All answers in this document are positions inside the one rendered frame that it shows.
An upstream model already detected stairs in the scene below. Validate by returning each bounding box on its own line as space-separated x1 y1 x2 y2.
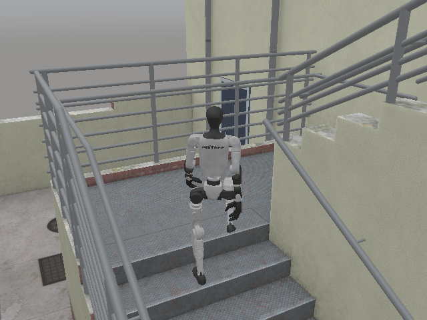
113 224 317 320

